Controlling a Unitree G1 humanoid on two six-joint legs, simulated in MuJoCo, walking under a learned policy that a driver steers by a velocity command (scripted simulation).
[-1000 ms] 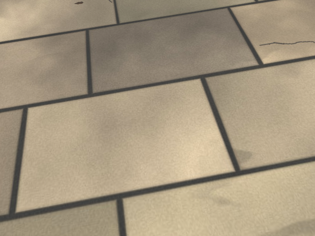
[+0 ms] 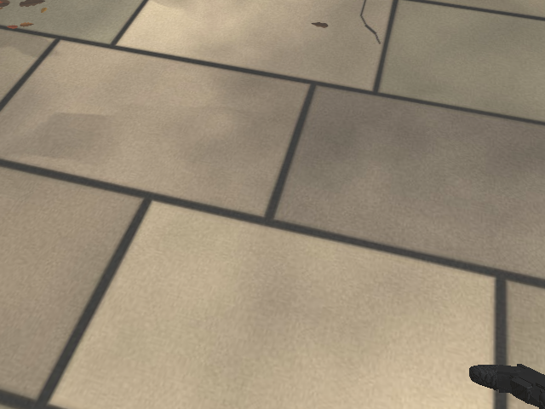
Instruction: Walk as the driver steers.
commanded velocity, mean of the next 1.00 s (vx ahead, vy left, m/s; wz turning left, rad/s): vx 0.30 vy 0.00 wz -0.01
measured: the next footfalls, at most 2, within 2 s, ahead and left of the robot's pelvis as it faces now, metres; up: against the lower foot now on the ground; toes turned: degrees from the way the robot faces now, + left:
left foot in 0.04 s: +0.21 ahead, +0.10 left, +0.00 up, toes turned +4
right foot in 0.56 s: +0.51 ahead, -0.11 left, +0.00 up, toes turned -4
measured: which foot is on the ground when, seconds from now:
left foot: up 0.00-0.02, down 0.04-0.56, up 0.58-0.88, down 0.90-1.00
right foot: down 0.00-0.06, up 0.08-0.54, down 0.56-1.00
